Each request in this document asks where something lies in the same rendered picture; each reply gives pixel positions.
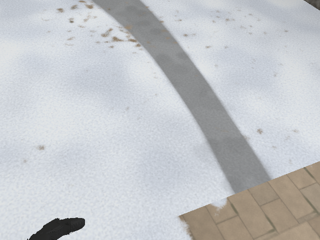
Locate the robot left hand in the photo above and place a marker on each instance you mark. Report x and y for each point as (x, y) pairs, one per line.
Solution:
(58, 228)

